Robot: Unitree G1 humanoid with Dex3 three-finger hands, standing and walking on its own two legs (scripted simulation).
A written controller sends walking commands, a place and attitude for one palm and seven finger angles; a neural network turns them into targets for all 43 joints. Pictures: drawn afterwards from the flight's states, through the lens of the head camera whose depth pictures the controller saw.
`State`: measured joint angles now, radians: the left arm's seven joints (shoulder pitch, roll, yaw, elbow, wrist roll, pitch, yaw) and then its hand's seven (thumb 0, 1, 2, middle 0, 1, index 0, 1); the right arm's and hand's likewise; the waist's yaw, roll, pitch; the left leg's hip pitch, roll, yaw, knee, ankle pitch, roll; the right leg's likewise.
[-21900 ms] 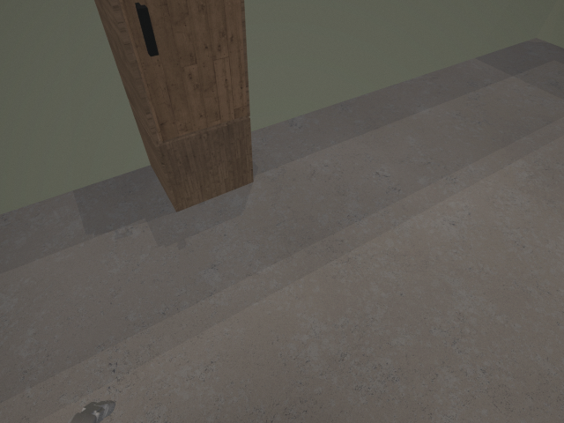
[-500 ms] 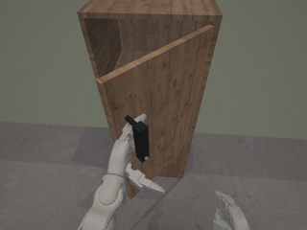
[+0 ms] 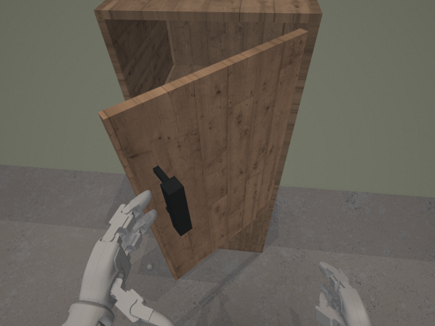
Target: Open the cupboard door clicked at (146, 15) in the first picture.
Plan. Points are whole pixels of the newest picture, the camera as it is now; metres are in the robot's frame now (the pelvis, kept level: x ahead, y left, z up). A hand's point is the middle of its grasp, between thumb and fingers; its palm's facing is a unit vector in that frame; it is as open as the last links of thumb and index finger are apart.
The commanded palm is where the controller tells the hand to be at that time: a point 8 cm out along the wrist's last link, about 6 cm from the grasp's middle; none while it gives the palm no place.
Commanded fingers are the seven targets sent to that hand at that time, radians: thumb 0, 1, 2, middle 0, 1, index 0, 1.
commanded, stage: slide the hand sideways off the handle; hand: left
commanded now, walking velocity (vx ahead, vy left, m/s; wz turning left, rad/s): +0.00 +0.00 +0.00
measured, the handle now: (171, 200) +0.31 +0.10 +0.10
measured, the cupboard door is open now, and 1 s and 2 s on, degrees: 45 45 45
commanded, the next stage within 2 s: draw the hand back to the body in 0.20 s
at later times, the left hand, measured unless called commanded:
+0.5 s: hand (108, 281) +0.17 +0.16 +0.10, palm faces -0.06 -1.00 -0.06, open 16.3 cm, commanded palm +0.14 +0.22 +0.12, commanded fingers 0.00 -0.50 0.30 -0.15 -0.30 -0.15 -0.30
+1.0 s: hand (49, 260) +0.18 +0.23 +0.14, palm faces +0.21 -0.94 -0.27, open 14.9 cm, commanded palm +0.14 +0.28 +0.16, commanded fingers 0.00 0.06 0.54 -0.17 -0.30 -0.17 -0.30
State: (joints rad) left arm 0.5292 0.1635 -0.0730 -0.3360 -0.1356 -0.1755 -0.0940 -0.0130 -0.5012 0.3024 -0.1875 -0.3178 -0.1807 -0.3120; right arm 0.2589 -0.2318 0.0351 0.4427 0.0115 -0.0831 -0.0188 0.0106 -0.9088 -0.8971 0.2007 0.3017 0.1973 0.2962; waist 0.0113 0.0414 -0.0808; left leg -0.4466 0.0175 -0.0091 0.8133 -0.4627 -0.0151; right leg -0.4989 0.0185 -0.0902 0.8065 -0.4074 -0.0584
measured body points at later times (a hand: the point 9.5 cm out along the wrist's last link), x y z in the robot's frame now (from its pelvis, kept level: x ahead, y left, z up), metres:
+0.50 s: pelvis -0.02 +0.03 -0.01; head -0.01 +0.02 +0.44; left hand +0.17 +0.22 +0.11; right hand +0.17 -0.19 -0.07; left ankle -0.03 +0.13 -0.70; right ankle +0.00 -0.08 -0.70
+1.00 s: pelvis -0.01 +0.04 +0.02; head -0.02 +0.04 +0.47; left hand +0.16 +0.28 +0.16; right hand +0.18 -0.17 -0.04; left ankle -0.03 +0.13 -0.70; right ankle +0.00 -0.08 -0.70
